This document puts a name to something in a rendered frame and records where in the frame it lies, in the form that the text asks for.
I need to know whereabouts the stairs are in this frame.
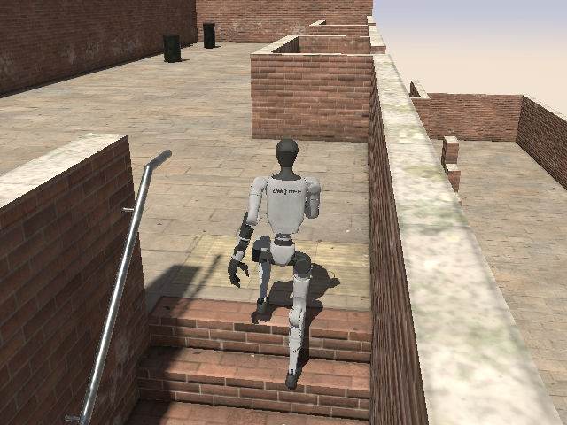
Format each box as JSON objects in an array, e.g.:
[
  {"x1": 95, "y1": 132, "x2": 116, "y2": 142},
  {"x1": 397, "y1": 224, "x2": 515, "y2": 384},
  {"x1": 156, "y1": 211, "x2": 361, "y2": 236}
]
[{"x1": 125, "y1": 316, "x2": 372, "y2": 425}]

